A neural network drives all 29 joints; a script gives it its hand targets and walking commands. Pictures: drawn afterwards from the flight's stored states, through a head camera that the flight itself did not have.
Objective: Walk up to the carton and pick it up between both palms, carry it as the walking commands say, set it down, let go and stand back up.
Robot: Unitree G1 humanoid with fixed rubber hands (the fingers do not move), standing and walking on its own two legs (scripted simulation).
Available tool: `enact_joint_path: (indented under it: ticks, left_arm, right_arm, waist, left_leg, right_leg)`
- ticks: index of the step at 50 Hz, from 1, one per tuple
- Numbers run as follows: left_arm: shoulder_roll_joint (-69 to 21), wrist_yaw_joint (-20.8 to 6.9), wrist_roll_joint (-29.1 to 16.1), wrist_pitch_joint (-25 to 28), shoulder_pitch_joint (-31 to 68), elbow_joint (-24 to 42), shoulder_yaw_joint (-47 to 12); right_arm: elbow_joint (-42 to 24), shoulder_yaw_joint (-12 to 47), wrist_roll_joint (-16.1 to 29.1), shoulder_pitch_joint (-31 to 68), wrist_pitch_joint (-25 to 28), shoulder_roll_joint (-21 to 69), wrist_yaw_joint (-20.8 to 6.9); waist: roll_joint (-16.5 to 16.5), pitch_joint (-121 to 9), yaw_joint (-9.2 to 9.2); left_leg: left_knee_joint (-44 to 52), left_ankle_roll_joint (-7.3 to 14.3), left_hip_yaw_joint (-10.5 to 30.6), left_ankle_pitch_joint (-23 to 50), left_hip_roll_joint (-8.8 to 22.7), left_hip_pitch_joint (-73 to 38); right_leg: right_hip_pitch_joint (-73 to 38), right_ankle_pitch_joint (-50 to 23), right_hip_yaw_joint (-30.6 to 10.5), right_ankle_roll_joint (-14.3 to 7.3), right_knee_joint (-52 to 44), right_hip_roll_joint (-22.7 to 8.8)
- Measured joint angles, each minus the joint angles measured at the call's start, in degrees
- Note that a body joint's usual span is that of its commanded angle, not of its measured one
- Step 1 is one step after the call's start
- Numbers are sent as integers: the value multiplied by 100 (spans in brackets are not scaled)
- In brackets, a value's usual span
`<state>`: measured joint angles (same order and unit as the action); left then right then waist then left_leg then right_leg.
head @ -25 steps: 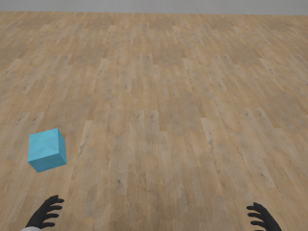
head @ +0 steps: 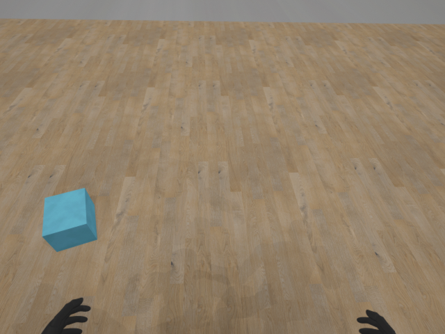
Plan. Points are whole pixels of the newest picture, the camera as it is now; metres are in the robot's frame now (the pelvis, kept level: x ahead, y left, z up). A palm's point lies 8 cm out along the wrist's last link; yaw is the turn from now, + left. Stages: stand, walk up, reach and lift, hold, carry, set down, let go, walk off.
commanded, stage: stand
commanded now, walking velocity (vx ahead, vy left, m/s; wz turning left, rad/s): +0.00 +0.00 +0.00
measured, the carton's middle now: (71, 219) +0.72 +0.75 -0.69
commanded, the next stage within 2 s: walk up in 0.78 s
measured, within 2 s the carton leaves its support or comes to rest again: neither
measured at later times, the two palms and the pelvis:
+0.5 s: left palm out of the picture +0.11 +0.31 -0.09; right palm out of the picture +0.11 -0.31 -0.09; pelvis +0.00 +0.00 +0.01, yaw +0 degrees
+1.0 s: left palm out of the picture +0.11 +0.31 -0.09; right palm out of the picture +0.10 -0.31 -0.09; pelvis +0.00 +0.00 +0.01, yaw +1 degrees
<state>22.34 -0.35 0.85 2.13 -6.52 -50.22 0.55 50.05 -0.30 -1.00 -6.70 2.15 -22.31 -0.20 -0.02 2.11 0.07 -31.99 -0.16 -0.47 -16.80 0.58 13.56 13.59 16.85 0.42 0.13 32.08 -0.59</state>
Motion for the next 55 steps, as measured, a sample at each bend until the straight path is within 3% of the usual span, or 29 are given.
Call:
enact_joint_path:
  ticks: [23,48,52,55]
  left_arm:
    - [34,12,-20,-50,162,-814,-57]
    - [47,29,-19,-81,165,-1018,-45]
    - [-66,61,3,-326,359,-547,146]
    - [-273,244,26,-292,348,-284,155]
  right_arm:
    - [839,26,25,184,-55,-22,2]
    - [1037,14,28,196,-92,-32,17]
    - [700,-327,-17,-82,-360,32,71]
    - [520,-408,-39,-294,-482,69,12]
  waist:
    - [-4,19,-4]
    - [-2,16,-3]
    - [102,108,-137]
    - [202,131,-177]
  left_leg:
    - [953,-15,-8,515,1,-511]
    - [1185,-25,4,614,5,-622]
    - [693,-44,363,479,33,-161]
    - [339,-120,657,419,-43,237]
  right_leg:
    - [-506,-515,-5,18,-948,-1]
    - [-620,-613,-6,26,-1182,-4]
    - [-81,474,309,127,47,-24]
    - [-69,306,392,107,-346,-105]
